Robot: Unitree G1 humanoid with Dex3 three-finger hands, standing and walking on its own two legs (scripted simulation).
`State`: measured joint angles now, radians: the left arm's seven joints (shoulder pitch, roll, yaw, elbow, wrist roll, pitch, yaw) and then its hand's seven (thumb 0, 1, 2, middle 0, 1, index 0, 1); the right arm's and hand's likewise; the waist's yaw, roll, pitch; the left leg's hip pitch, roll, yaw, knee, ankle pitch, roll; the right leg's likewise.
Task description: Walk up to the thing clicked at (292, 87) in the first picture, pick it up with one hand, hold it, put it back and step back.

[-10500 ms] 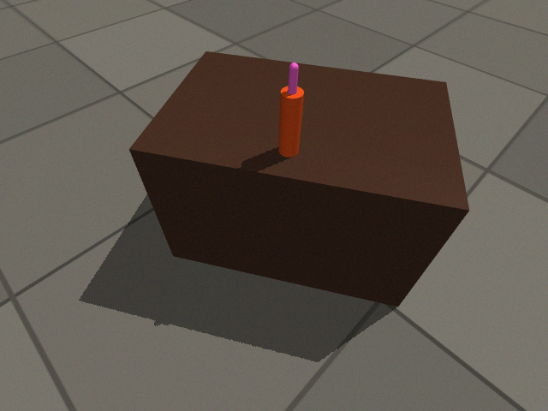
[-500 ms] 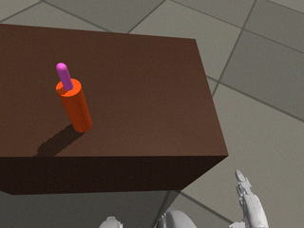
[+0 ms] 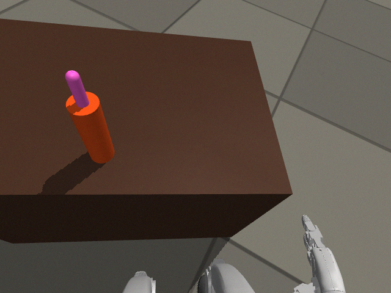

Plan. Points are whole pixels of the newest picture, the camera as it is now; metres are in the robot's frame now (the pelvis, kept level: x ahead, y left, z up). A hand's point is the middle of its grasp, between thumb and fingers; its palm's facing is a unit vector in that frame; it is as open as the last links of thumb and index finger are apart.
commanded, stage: go down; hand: left
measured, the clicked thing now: (90, 121) +0.45 +0.19 +0.03
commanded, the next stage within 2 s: none
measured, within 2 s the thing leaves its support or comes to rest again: neither
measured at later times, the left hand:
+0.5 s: hand out of the picture +0.37 +0.38 +0.08, palm faces +0.19 -0.98 +0.02, open 17.6 cm
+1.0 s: hand out of the picture +0.37 +0.38 +0.08, palm faces +0.20 -0.98 +0.02, open 17.6 cm
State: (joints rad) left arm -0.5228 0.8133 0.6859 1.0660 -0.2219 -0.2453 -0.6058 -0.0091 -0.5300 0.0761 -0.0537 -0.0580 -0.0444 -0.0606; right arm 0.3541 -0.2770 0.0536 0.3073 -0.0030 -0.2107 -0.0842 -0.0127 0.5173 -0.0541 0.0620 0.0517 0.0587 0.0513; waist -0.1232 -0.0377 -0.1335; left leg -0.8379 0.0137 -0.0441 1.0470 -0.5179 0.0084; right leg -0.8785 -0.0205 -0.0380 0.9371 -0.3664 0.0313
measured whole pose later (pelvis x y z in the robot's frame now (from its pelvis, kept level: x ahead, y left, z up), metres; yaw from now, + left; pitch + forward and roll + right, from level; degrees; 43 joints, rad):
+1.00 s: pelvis +0.00 +0.00 +0.00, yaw +0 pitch +17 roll -3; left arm -0.50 0.78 0.68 1.04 -0.25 -0.26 -0.60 -0.01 -0.57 0.05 -0.05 -0.06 -0.05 -0.06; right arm 0.36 -0.28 0.04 0.30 0.00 -0.21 -0.09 -0.01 0.50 -0.06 0.06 0.05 0.06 0.05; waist -0.11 -0.04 -0.14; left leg -0.83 0.00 -0.04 1.05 -0.52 0.02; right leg -0.87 -0.03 -0.03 0.95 -0.37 0.04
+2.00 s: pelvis +0.00 +0.00 +0.00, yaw +0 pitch +18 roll -3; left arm -0.52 0.81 0.70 1.06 -0.24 -0.26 -0.62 -0.01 -0.59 0.04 -0.06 -0.06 -0.05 -0.06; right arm 0.35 -0.28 0.05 0.30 0.00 -0.20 -0.08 -0.01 0.49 -0.06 0.06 0.05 0.06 0.05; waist -0.12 -0.04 -0.13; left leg -0.86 0.01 -0.05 1.06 -0.52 0.01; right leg -0.90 -0.03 -0.04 0.95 -0.37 0.03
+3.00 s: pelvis +0.00 +0.00 +0.00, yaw +1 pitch +18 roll -3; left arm -0.49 0.76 0.70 1.01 -0.26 -0.26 -0.62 -0.01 -0.59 0.04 -0.05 -0.06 -0.05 -0.05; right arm 0.35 -0.28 0.06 0.33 0.00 -0.21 -0.09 -0.01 0.49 -0.06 0.06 0.05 0.06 0.05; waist -0.10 -0.04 -0.14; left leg -0.83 0.00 -0.05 1.05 -0.52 0.01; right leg -0.88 -0.03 -0.04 0.95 -0.38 0.03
